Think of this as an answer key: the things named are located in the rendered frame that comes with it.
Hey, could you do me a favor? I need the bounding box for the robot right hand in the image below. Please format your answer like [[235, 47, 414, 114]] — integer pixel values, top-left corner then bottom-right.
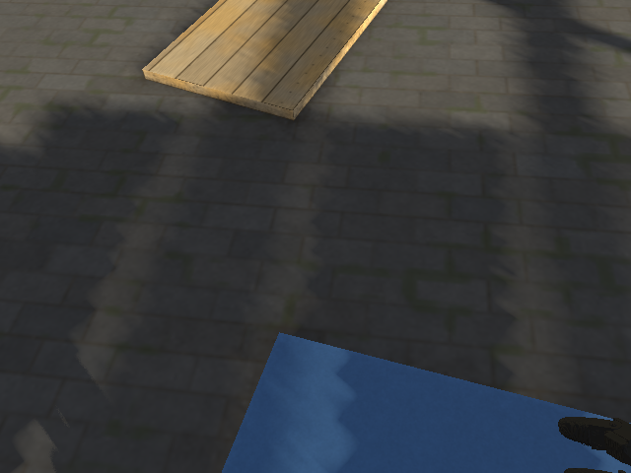
[[558, 417, 631, 473]]

